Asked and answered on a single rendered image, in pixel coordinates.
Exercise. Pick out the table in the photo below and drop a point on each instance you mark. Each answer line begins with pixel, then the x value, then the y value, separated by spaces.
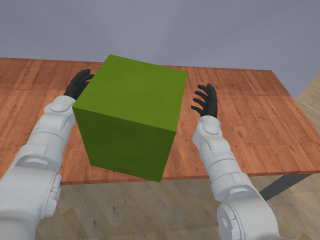
pixel 268 133

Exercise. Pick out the robot left hand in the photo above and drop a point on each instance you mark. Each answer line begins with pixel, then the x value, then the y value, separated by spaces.
pixel 78 84

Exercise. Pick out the right robot upper arm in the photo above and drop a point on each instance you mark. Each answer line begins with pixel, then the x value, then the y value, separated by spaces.
pixel 248 218

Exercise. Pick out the left robot forearm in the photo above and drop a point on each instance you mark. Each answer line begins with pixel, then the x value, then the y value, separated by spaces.
pixel 46 144

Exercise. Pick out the robot right hand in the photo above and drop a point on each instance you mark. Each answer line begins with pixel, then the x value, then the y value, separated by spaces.
pixel 210 107

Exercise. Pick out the left robot upper arm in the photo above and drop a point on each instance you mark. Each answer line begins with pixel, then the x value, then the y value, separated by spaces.
pixel 26 197

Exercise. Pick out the carton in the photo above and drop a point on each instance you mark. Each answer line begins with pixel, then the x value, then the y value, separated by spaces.
pixel 128 116

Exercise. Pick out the right robot forearm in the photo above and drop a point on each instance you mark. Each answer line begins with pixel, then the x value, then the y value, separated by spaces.
pixel 228 181

